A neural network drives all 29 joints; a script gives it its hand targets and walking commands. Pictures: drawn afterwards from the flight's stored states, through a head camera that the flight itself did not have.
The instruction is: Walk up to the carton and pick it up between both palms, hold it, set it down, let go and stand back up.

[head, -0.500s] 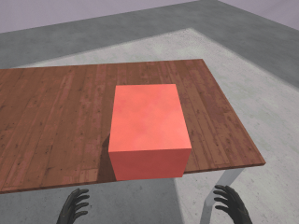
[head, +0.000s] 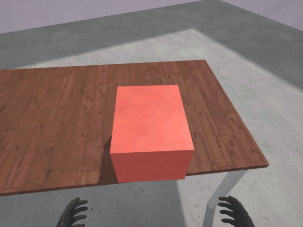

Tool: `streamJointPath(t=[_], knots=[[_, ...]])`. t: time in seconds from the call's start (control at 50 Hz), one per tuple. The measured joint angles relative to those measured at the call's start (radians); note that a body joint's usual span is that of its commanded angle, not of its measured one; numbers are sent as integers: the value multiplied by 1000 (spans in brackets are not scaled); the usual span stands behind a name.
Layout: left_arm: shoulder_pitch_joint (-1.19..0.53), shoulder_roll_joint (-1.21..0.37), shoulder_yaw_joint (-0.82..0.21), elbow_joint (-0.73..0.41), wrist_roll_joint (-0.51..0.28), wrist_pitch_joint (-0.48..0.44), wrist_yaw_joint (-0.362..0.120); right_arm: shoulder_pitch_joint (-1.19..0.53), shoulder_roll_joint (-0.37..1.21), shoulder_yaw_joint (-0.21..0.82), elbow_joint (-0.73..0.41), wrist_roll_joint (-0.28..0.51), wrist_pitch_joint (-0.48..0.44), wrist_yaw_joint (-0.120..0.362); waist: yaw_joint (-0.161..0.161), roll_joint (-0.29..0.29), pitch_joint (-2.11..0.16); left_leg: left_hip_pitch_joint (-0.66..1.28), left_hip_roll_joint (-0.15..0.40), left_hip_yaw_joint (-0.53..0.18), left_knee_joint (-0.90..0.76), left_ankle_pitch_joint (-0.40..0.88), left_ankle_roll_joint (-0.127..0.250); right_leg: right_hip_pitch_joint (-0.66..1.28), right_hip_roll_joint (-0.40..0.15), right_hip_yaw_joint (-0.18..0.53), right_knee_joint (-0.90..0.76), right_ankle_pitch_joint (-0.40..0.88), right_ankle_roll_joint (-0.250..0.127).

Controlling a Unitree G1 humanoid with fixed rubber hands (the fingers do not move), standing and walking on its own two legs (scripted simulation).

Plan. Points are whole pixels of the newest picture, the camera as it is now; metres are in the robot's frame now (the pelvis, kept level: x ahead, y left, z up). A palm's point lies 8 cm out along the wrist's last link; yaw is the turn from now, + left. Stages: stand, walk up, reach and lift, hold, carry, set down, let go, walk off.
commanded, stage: set down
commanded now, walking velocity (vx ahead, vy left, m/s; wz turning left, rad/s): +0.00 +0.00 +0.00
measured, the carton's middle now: (149, 131) +0.46 +0.01 -0.06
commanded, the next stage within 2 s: let go in 0.02 s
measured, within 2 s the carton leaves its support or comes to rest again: neither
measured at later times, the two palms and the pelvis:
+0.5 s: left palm out of the picture +0.15 +0.24 -0.08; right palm out of the picture +0.14 -0.23 -0.08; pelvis +0.00 +0.00 +0.00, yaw +0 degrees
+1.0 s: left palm out of the picture +0.07 +0.31 -0.11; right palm out of the picture +0.05 -0.25 -0.11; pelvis -0.02 +0.01 -0.01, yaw +0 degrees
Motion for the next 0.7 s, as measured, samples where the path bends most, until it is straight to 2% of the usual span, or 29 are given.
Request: streamJointPath(t=[0.24,0.52,0.62,0.7], knots=[[0,7,6,0,25,41,-10,-4,0,-11,32,-30,7,-2,0,0,10,0,0,0,0,0,1,0,0,0,-1,1,1],[-3,7,-12,2,37,40,7,-16,0,-36,58,-52,14,-2,0,0,30,0,0,0,1,-1,1,1,0,0,-1,0,1],[-3,46,-18,75,64,-23,11,-20,-11,-62,89,-102,143,-11,0,0,30,0,1,0,49,-26,6,3,0,0,42,-22,2],[-3,88,-18,150,71,-42,12,-20,-17,-68,134,-107,194,-13,0,0,30,0,1,0,68,-31,8,5,0,0,56,-24,3]])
